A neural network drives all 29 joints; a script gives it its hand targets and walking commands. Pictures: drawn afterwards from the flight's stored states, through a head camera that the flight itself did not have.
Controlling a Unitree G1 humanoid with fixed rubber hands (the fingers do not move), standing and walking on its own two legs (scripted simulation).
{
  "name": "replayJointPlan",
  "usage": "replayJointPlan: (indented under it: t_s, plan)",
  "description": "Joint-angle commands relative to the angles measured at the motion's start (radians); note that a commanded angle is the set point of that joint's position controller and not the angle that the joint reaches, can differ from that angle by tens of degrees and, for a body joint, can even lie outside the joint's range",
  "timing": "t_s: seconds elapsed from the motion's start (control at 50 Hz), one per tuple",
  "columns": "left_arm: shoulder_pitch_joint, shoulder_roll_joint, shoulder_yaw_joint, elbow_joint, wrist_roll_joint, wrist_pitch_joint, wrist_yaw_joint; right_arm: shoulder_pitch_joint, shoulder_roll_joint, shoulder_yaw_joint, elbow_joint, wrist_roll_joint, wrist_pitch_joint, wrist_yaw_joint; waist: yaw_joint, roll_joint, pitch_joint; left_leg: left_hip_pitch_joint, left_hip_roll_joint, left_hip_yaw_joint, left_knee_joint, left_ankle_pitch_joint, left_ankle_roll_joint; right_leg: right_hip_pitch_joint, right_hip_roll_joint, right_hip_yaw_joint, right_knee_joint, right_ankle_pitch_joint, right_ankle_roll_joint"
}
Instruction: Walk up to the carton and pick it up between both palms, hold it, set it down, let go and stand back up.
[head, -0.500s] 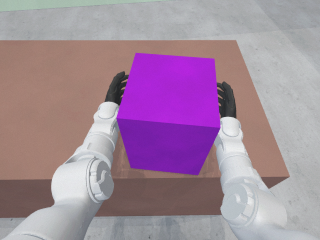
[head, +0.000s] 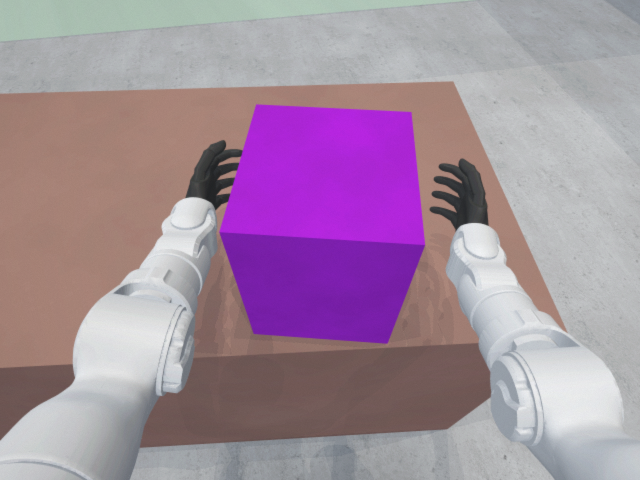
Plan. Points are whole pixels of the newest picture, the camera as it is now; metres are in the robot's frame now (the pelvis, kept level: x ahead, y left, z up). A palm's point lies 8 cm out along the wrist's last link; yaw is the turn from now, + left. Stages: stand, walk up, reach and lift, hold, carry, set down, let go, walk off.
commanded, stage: set down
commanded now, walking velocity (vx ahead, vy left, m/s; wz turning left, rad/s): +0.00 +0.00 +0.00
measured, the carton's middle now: (326, 232) +0.43 +0.00 +0.04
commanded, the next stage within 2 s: none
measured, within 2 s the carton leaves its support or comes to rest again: neither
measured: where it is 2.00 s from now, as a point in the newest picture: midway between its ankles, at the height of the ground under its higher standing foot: outside the picture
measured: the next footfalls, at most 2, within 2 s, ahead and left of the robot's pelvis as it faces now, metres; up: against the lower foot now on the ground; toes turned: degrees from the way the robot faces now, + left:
none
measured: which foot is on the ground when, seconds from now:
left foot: down 0.00-1.00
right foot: down 0.00-1.00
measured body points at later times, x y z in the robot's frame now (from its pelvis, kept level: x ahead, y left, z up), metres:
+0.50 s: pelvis -0.03 -0.02 +0.00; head +0.01 -0.01 +0.45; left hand +0.40 +0.19 +0.06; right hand +0.37 -0.19 +0.06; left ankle -0.03 +0.11 -0.73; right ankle +0.02 -0.16 -0.73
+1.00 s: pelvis -0.02 -0.01 +0.01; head +0.00 +0.00 +0.45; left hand +0.34 +0.21 +0.05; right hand +0.32 -0.17 +0.04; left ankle -0.03 +0.11 -0.73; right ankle +0.02 -0.16 -0.73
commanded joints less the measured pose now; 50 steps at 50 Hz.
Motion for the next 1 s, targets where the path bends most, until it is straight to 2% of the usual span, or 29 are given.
replayJointPlan:
  t_s: [0.0,0.08,0.14,0.18,0.2,0.24,0.28,0.34,0.36,0.44,0.46,0.48,0.5,0.52,0.54,0.56,0.6,0.62,0.64,0.72,0.74,0.76,0.8,0.86,0.88,0.9,0.92,0.94,0.98]
  plan:
    - [-0.466,0.181,-0.004,-0.186,-0.043,-0.072,-0.009,-0.456,-0.126,0.066,-0.256,0.047,-0.056,0.007,0.021,0.025,-0.681,0.094,-0.046,0.031,-0.023,0.508,-0.068,0.465,0.061,-0.003,0.131,0.458,-0.047]
    - [-0.443,0.14,-0.092,-0.301,-0.11,-0.07,-0.031,-0.411,-0.135,0.067,-0.251,0.089,-0.037,0.001,-0.023,0.079,-0.681,0.222,-0.027,-0.005,-0.022,0.541,-0.083,0.348,0.075,-0.031,0.101,0.371,-0.074]
    - [-0.478,0.174,-0.095,-0.3,-0.125,-0.075,-0.031,-0.446,-0.166,0.033,-0.311,0.073,-0.034,0.007,-0.006,0.128,-0.715,0.2,-0.036,-0.006,-0.017,0.471,-0.092,0.26,0.072,-0.036,0.107,0.265,-0.073]
    - [-0.336,0.186,-0.051,-0.371,-0.08,-0.055,-0.043,-0.323,-0.149,0.075,-0.332,0.079,-0.035,0.0,0.011,0.1,-0.707,0.237,-0.048,0.009,-0.014,0.529,-0.083,0.391,0.068,-0.017,0.092,0.372,-0.068]
    - [-0.386,0.196,-0.057,-0.302,-0.116,-0.055,-0.045,-0.357,-0.162,0.058,-0.275,0.082,-0.012,0.002,-0.013,0.046,-0.593,0.164,-0.042,-0.009,-0.037,0.408,-0.065,0.349,0.064,-0.021,0.091,0.257,-0.061]
    - [-0.324,0.204,-0.079,-0.371,-0.145,-0.052,-0.055,-0.298,-0.13,0.082,-0.382,0.09,0.008,-0.011,0.008,0.024,-0.585,0.114,-0.048,0.011,-0.062,0.322,-0.036,0.419,0.061,-0.016,0.097,0.238,-0.067]
    - [-0.429,0.213,-0.099,-0.283,-0.149,-0.051,-0.052,-0.41,-0.112,0.028,-0.365,0.064,0.031,-0.017,-0.022,0.057,-0.597,0.057,-0.053,-0.001,-0.064,0.258,-0.039,0.335,0.059,-0.021,0.104,0.16,-0.068]
    - [-0.174,0.24,-0.015,-0.428,-0.105,-0.044,-0.067,-0.13,-0.067,0.102,-0.471,0.08,-0.007,-0.038,0.01,0.038,-0.645,0.112,-0.071,0.016,-0.034,0.391,-0.039,0.508,0.052,0.012,0.116,0.365,-0.057]
    - [-0.235,0.238,-0.016,-0.397,-0.101,-0.03,-0.073,-0.216,-0.094,0.089,-0.422,0.089,0.013,-0.04,0.013,0.06,-0.573,0.052,-0.072,0.015,-0.045,0.351,-0.042,0.492,0.049,0.006,0.117,0.317,-0.056]
    - [-0.12,0.247,0.008,-0.504,-0.103,-0.002,-0.09,-0.124,-0.054,0.127,-0.571,0.101,0.021,-0.061,0.034,0.039,-0.52,0.06,-0.076,0.02,-0.063,0.31,-0.022,0.543,0.052,0.009,0.098,0.282,-0.063]
    - [-0.374,0.263,-0.037,-0.435,-0.136,0.009,-0.084,-0.35,-0.081,0.036,-0.533,0.042,0.06,-0.061,-0.018,0.056,-0.511,-0.023,-0.07,0.006,-0.077,0.116,-0.003,0.424,0.051,0.002,0.105,0.066,-0.072]
    - [-0.169,0.269,-0.021,-0.489,-0.138,0.005,-0.078,-0.184,-0.053,0.104,-0.62,0.073,0.066,-0.06,0.029,0.002,-0.479,0.027,-0.066,0.021,-0.08,0.183,0.003,0.491,0.054,0.002,0.091,0.125,-0.071]
    - [-0.145,0.262,-0.032,-0.549,-0.158,-0.007,-0.083,-0.157,-0.037,0.093,-0.651,0.052,0.062,-0.067,0.004,-0.011,-0.534,0.049,-0.062,0.017,-0.09,0.211,0.0,0.535,0.058,0.006,0.089,0.18,-0.065]
    - [-0.237,0.268,-0.042,-0.513,-0.156,0.002,-0.082,-0.24,-0.056,0.048,-0.581,0.038,0.075,-0.062,-0.006,0.056,-0.489,0.016,-0.064,0.013,-0.078,0.149,-0.014,0.461,0.055,0.004,0.097,0.102,-0.068]
    - [-0.092,0.275,-0.004,-0.558,-0.14,0.008,-0.083,-0.101,-0.035,0.085,-0.645,0.049,0.068,-0.068,0.014,0.002,-0.493,0.048,-0.059,0.017,-0.076,0.234,-0.006,0.533,0.051,0.014,0.095,0.203,-0.058]
    - [-0.196,0.264,-0.042,-0.531,-0.137,0.013,-0.083,-0.193,-0.051,0.042,-0.604,0.029,0.066,-0.071,-0.003,0.08,-0.488,0.025,-0.053,0.001,-0.074,0.181,-0.025,0.45,0.058,0.009,0.11,0.141,-0.07]
    - [-0.051,0.253,0.024,-0.583,-0.124,0.014,-0.086,-0.049,-0.023,0.078,-0.639,0.04,0.065,-0.069,0.028,0.032,-0.477,0.091,-0.052,0.017,-0.078,0.247,-0.024,0.506,0.053,0.014,0.082,0.177,-0.062]
    - [-0.092,0.259,0.016,-0.58,-0.128,0.029,-0.088,-0.088,-0.033,0.06,-0.644,0.025,0.068,-0.073,0.015,0.044,-0.468,0.062,-0.05,0.002,-0.084,0.217,-0.027,0.492,0.053,0.011,0.086,0.141,-0.066]
    - [0.084,0.264,0.052,-0.669,-0.099,0.032,-0.098,0.107,0.0,0.123,-0.661,0.053,0.057,-0.078,0.033,0.006,-0.44,0.122,-0.06,0.019,-0.082,0.308,-0.026,0.572,0.055,0.016,0.067,0.249,-0.057]
    - [-0.049,0.246,0.035,-0.696,-0.07,0.07,-0.099,-0.05,-0.013,0.087,-0.677,0.033,0.067,-0.068,0.049,0.069,-0.375,0.106,-0.05,0.009,-0.118,0.18,-0.023,0.542,0.062,0.004,0.05,0.095,-0.066]
    - [0.142,0.234,0.053,-0.785,-0.065,0.076,-0.109,0.148,0.023,0.137,-0.734,0.043,0.052,-0.08,0.055,0.04,-0.347,0.164,-0.051,0.02,-0.123,0.236,-0.024,0.606,0.061,0.018,0.031,0.176,-0.064]
    - [0.138,0.227,0.062,-0.828,-0.058,0.083,-0.101,0.138,0.014,0.128,-0.768,0.033,0.036,-0.081,0.061,0.061,-0.365,0.157,-0.052,0.014,-0.11,0.248,-0.04,0.583,0.07,0.007,0.043,0.188,-0.068]
    - [-0.03,0.244,0.028,-0.821,-0.091,0.104,-0.094,-0.029,-0.029,0.062,-0.749,0.007,0.063,-0.077,0.017,0.106,-0.32,0.135,-0.034,0.0,-0.107,0.172,-0.051,0.486,0.071,-0.005,0.037,0.08,-0.077]
    - [0.135,0.232,0.042,-0.883,-0.081,0.118,-0.089,0.122,0.006,0.08,-0.783,0.006,0.072,-0.069,0.046,0.078,-0.274,0.164,-0.033,0.014,-0.133,0.19,-0.047,0.563,0.069,-0.001,0.019,0.108,-0.08]
    - [-0.016,0.241,0.009,-0.88,-0.114,0.122,-0.08,-0.016,-0.034,0.032,-0.747,0.001,0.097,-0.062,0.006,0.119,-0.286,0.129,-0.019,0.001,-0.141,0.134,-0.047,0.518,0.076,-0.009,0.037,0.057,-0.09]
    - [0.297,0.232,0.031,-0.983,-0.1,0.113,-0.082,0.273,0.0,0.096,-0.841,0.04,0.076,-0.063,0.048,0.082,-0.314,0.228,-0.018,0.004,-0.141,0.255,-0.05,0.601,0.07,-0.001,0.019,0.19,-0.084]
    - [0.423,0.212,0.071,-1.021,-0.065,0.139,-0.094,0.404,0.002,0.112,-0.871,0.031,0.048,-0.058,0.053,0.065,-0.334,0.273,-0.026,-0.004,-0.122,0.392,-0.061,0.643,0.074,0.01,0.014,0.286,-0.072]
    - [0.217,0.224,0.073,-1.01,-0.076,0.156,-0.097,0.197,-0.01,0.085,-0.863,0.018,0.064,-0.066,0.047,0.075,-0.356,0.25,-0.033,-0.003,-0.112,0.343,-0.062,0.578,0.081,0.007,0.011,0.203,-0.071]
    - [0.142,0.239,0.07,-0.944,-0.061,0.167,-0.1,0.132,-0.006,0.087,-0.839,0.002,0.085,-0.056,0.045,0.092,-0.244,0.199,-0.038,0.009,-0.128,0.257,-0.048,0.555,0.069,0.009,0.0,0.11,-0.075]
